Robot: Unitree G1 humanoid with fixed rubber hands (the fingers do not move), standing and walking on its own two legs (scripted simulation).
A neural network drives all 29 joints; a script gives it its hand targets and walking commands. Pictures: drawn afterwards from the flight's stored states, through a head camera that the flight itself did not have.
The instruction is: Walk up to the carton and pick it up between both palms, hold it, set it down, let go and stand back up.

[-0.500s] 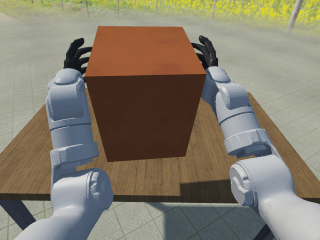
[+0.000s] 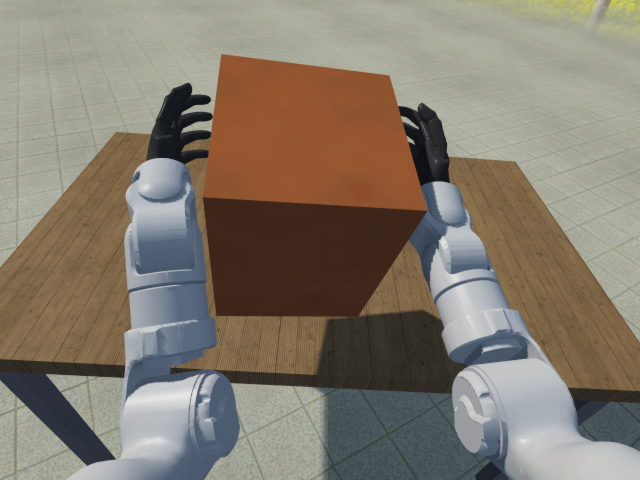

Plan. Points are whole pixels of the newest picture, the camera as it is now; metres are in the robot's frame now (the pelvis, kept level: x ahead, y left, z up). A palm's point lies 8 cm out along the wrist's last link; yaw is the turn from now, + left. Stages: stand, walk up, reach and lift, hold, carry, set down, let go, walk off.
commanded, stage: set down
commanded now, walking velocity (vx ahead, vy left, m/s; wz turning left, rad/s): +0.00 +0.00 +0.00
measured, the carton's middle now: (298, 202) +0.40 +0.00 +0.17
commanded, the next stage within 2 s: none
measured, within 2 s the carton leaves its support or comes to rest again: neither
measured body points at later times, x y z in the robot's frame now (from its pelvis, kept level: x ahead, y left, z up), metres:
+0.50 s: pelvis +0.00 +0.00 +0.00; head -0.03 +0.04 +0.45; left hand +0.42 +0.11 +0.21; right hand +0.38 -0.18 +0.21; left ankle +0.01 +0.12 -0.75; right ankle +0.00 -0.11 -0.75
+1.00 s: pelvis +0.00 +0.00 +0.00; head -0.02 +0.03 +0.45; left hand +0.44 +0.08 +0.19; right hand +0.39 -0.21 +0.18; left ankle +0.01 +0.12 -0.75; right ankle +0.00 -0.11 -0.75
